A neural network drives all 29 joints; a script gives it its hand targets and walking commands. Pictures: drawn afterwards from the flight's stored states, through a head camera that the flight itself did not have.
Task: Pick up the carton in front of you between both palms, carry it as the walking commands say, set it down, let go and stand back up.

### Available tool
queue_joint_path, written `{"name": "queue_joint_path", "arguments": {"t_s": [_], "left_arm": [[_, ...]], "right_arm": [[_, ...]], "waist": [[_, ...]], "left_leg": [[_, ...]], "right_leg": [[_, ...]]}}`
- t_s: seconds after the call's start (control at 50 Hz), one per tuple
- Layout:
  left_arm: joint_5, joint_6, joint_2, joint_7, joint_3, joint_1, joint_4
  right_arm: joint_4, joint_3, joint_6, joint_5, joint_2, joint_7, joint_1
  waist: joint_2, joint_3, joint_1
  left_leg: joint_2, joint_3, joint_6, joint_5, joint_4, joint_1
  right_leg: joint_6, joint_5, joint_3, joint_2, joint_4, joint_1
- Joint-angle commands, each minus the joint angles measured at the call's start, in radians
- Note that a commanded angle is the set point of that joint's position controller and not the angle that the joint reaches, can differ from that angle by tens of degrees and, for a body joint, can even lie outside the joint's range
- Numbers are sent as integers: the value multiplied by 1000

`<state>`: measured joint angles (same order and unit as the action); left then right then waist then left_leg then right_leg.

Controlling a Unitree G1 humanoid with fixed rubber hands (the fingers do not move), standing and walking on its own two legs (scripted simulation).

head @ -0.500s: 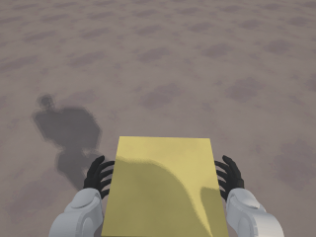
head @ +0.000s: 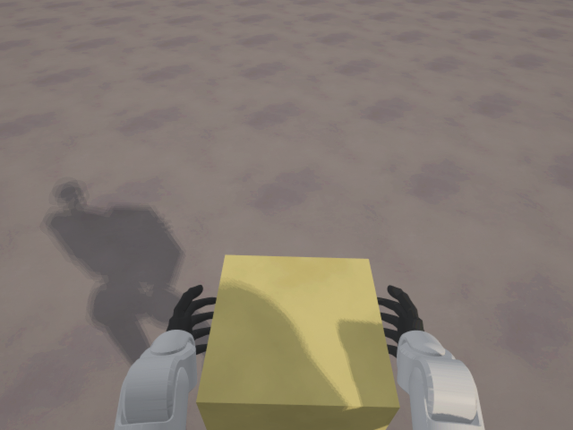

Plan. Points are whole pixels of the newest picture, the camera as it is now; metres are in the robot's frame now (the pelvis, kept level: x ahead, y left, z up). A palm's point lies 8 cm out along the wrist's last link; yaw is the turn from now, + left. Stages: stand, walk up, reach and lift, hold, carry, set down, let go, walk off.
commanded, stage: carry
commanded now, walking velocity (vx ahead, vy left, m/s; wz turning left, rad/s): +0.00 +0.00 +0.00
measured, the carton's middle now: (293, 363) +0.25 +0.00 -0.04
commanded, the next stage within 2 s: hold in 0.66 s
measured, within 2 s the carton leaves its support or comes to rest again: neither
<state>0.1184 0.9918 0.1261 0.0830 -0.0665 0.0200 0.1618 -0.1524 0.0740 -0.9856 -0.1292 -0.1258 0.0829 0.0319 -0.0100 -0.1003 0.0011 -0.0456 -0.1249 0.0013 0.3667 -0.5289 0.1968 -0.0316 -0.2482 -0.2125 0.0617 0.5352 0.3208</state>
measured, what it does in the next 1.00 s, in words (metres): shifts its weight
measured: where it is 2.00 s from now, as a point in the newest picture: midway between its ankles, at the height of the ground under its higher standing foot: outside the picture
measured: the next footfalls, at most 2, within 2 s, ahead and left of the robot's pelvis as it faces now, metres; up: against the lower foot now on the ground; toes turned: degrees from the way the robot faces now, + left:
none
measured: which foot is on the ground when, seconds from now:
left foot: down 0.00-1.00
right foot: down 0.00-1.00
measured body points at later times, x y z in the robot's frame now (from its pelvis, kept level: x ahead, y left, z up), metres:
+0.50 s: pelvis -0.02 +0.00 +0.00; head -0.03 +0.00 +0.45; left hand +0.28 +0.15 +0.03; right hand +0.28 -0.15 +0.03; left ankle -0.06 +0.10 -0.73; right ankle +0.02 -0.10 -0.73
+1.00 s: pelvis -0.05 +0.01 +0.01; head -0.07 -0.01 +0.46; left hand +0.23 +0.17 +0.03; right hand +0.24 -0.13 +0.03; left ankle -0.06 +0.11 -0.73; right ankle +0.02 -0.11 -0.73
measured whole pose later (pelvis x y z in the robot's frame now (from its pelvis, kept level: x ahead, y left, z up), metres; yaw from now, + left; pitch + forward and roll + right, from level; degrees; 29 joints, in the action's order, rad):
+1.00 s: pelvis -0.05 +0.01 +0.01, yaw +1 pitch -6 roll +0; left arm 0.22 0.69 0.14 0.02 -0.16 0.18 -0.19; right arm 0.15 0.15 -0.72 -0.24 -0.14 0.05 0.18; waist -0.04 0.05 0.01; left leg 0.01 0.00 0.02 0.25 -0.42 0.07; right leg -0.01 -0.11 -0.05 0.01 0.38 0.16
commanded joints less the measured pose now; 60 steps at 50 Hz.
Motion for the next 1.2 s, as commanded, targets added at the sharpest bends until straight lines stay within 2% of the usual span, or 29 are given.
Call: {"name": "queue_joint_path", "arguments": {"t_s": [0.0, 0.16, 0.22, 0.3, 0.38, 0.48, 0.64, 0.66, 0.68, 0.72, 0.74, 0.76, 0.78, 0.82, 0.86, 0.9, 0.96, 1.06, 1.18], "left_arm": [[-169, -160, 653, -155, 510, 456, 33], [-95, -315, 672, -214, 409, 558, -214], [-99, -377, 728, -240, 405, 613, -292], [-153, -392, 859, -272, 491, 699, -251], [-169, -342, 898, -276, 525, 662, -201], [-148, -297, 881, -273, 500, 607, -195], [-144, -301, 889, -280, 482, 645, -207], [-149, -301, 929, -285, 474, 542, -211], [-150, -319, 883, -276, 464, 561, -178], [-131, -330, 884, -267, 454, 554, -179], [-113, -332, 856, -267, 433, 550, -201], [-98, -337, 864, -267, 421, 564, -215], [-102, -343, 872, -269, 423, 584, -224], [-122, -348, 870, -264, 431, 565, -235], [-137, -351, 886, -275, 456, 608, -231], [-139, -352, 881, -282, 454, 630, -247], [-135, -354, 883, -293, 447, 667, -274], [-111, -364, 925, -308, 403, 726, -353], [-92, -389, 996, -328, 362, 795, -432]], "right_arm": [[-31, -518, 154, 180, -661, -150, 443], [229, -395, 303, 104, -678, -209, 529], [299, -400, 363, 111, -738, -235, 588], [260, -488, 377, 161, -868, -268, 667], [215, -533, 331, 182, -908, -275, 639], [204, -509, 287, 164, -889, -269, 587], [220, -487, 291, 156, -902, -277, 618], [207, -482, 285, 162, -929, -276, 513], [143, -491, 299, 170, -898, -268, 527], [180, -479, 305, 145, -886, -257, 523], [194, -452, 307, 124, -877, -256, 512], [191, -465, 313, 134, -873, -262, 550], [189, -473, 314, 140, -882, -265, 571], [164, -492, 320, 158, -871, -266, 572], [179, -497, 317, 154, -898, -264, 583], [201, -483, 316, 136, -904, -261, 576], [242, -453, 315, 118, -911, -263, 587], [308, -426, 315, 120, -949, -293, 669], [373, -423, 324, 135, -1016, -343, 770]], "waist": [[0, -263, 1], [0, -206, 0], [1, -193, 2], [9, -228, 5], [10, -273, 3], [9, -276, -1], [2, -228, 0], [-58, -158, -11], [-48, -227, 8], [-32, -196, 16], [16, -186, 9], [-20, -154, 12], [-12, -145, 13], [-31, -171, 20], [12, -207, 5], [25, -187, -8], [12, -135, -17], [-30, -50, -2], [-42, -61, 21]], "left_leg": [[-120, 89, 21, -415, 65, -18], [-113, 92, 25, -305, 97, 21], [-111, 95, 26, -270, 106, 27], [-109, 101, 29, -259, 101, 15], [-108, 96, 30, -302, 85, -10], [-111, 97, 27, -312, 80, 3], [-109, 100, 24, -272, 98, 31], [110, 240, 28, -589, 130, 34], [100, 254, 23, -661, 118, 10], [105, 264, 19, -610, 146, 39], [112, 251, 25, -527, 160, -1], [111, 246, 27, -442, 181, -7], [110, 246, 26, -444, 183, -1], [110, 248, 22, -484, 181, -2], [115, 248, 23, -431, 187, -11], [109, 251, 24, -388, 189, -2], [103, 250, 29, -266, 204, 44], [77, 264, 57, -15, 258, 193], [68, 257, 73, 103, 271, 209]], "right_leg": [[-2, 347, 128, 116, -37, -194], [3, 270, 134, 116, -67, -161], [3, 237, 136, 115, -78, -154], [2, 229, 137, 113, -77, -162], [-1, 276, 135, 116, -65, -173], [1, 284, 133, 117, -60, -175], [6, 251, 135, 117, -77, -154], [-12, 535, 295, -135, -89, -403], [-6, 627, 325, -129, -78, -481], [-3, 628, 325, -126, -86, -538], [1, 533, 319, -124, -116, -497], [9, 455, 306, -125, -118, -456], [10, 436, 304, -134, -117, -464], [22, 501, 309, -137, -111, -505], [24, 426, 302, -148, -119, -510], [20, 375, 302, -146, -128, -495], [11, 267, 298, -141, -132, -476], [17, 100, 285, -137, -105, -504], [32, -20, 282, -137, -101, -481]]}}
